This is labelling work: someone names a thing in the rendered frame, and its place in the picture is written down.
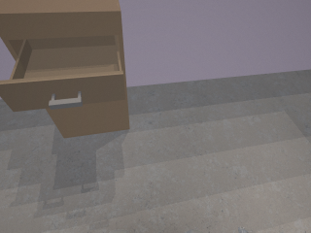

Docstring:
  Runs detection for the handle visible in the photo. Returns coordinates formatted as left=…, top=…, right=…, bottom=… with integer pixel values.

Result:
left=49, top=91, right=83, bottom=110

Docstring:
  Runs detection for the drawer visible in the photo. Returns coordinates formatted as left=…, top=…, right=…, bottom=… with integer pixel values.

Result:
left=0, top=35, right=125, bottom=112

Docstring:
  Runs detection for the cabinet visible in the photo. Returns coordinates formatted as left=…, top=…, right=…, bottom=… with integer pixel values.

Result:
left=0, top=0, right=130, bottom=139

